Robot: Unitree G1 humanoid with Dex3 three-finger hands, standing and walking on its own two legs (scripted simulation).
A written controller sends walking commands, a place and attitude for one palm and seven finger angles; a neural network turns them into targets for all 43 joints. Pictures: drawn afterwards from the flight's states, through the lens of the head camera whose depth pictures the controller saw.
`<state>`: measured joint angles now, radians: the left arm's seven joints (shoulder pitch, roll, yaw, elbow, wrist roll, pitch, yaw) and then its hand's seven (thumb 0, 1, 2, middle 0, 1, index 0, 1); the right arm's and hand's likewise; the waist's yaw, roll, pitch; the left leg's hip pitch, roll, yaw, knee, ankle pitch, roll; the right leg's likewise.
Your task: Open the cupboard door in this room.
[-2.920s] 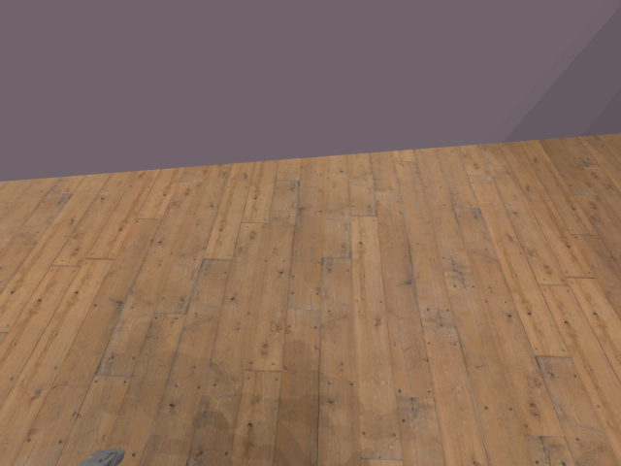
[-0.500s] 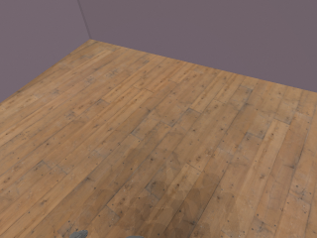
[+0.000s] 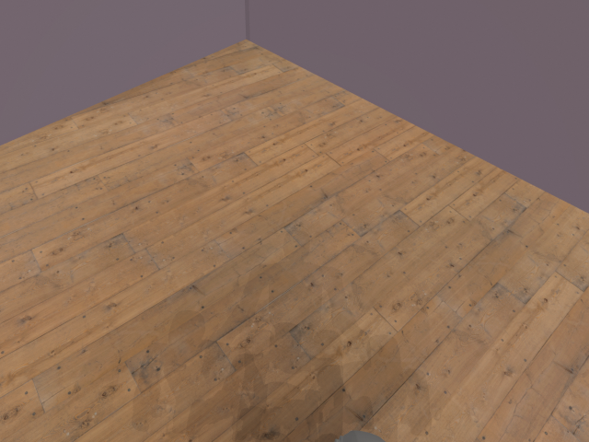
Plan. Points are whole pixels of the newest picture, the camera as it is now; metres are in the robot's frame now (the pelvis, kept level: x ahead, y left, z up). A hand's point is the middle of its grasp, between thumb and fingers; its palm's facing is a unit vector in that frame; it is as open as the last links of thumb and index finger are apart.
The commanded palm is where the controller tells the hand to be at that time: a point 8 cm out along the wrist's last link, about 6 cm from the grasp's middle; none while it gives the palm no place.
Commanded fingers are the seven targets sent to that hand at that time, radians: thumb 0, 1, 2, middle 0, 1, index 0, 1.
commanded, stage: turn or walk to find it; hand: left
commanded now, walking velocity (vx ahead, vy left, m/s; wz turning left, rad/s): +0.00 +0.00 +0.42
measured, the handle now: out of the picture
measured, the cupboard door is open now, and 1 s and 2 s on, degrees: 0 0 0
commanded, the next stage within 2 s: none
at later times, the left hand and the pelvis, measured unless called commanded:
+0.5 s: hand out of the picture +0.00 +0.17 -0.16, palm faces +0.24 -0.94 -0.25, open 7.4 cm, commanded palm none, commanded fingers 0.00 0.90 0.90 -0.20 -0.30 -0.20 -0.30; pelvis -0.02 -0.03 +0.00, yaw +14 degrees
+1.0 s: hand out of the picture -0.06 +0.22 -0.16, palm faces +0.43 -0.87 -0.26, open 7.4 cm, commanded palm none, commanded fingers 0.00 0.90 0.90 -0.20 -0.30 -0.20 -0.30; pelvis -0.05 -0.01 +0.00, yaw +24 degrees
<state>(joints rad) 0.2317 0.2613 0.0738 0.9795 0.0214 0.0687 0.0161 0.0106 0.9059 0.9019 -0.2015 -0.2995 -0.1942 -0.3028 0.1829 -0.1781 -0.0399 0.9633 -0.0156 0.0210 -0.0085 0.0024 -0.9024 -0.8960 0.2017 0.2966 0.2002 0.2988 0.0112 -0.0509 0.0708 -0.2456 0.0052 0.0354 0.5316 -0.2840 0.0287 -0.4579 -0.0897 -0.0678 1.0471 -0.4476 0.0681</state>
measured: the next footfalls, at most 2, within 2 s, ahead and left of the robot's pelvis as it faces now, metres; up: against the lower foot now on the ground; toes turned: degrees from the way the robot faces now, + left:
right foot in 0.24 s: +0.04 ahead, -0.14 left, +0.00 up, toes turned +2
left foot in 0.62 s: -0.03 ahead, +0.11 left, +0.00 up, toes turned +22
